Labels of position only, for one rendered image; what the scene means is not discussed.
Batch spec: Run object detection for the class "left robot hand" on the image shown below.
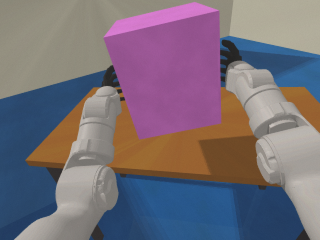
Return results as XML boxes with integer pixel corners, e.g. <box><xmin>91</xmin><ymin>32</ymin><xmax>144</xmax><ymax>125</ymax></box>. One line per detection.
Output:
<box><xmin>101</xmin><ymin>65</ymin><xmax>125</xmax><ymax>101</ymax></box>

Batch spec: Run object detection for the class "carton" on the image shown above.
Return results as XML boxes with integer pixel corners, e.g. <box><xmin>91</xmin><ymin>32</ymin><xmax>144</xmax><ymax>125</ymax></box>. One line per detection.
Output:
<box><xmin>103</xmin><ymin>2</ymin><xmax>222</xmax><ymax>140</ymax></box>

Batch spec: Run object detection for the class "right robot hand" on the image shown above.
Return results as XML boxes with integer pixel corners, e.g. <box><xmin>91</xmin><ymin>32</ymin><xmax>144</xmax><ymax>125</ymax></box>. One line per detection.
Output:
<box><xmin>220</xmin><ymin>39</ymin><xmax>242</xmax><ymax>82</ymax></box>

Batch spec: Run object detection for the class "right robot forearm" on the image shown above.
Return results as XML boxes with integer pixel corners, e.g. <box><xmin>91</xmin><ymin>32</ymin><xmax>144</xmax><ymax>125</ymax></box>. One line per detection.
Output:
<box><xmin>225</xmin><ymin>60</ymin><xmax>320</xmax><ymax>139</ymax></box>

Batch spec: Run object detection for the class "robot right upper arm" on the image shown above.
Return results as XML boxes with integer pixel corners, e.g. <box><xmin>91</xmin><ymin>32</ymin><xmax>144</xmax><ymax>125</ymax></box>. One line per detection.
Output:
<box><xmin>255</xmin><ymin>125</ymin><xmax>320</xmax><ymax>240</ymax></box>

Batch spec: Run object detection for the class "robot left upper arm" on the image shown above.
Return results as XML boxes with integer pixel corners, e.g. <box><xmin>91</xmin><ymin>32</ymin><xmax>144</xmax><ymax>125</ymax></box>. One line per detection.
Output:
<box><xmin>14</xmin><ymin>165</ymin><xmax>119</xmax><ymax>240</ymax></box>

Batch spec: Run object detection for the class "table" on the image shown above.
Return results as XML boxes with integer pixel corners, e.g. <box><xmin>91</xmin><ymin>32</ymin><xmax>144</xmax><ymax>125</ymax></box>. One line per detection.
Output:
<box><xmin>25</xmin><ymin>87</ymin><xmax>320</xmax><ymax>240</ymax></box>

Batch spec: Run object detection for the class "left robot forearm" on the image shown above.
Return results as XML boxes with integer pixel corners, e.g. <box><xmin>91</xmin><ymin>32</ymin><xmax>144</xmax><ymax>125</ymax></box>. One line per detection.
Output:
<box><xmin>55</xmin><ymin>86</ymin><xmax>122</xmax><ymax>204</ymax></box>

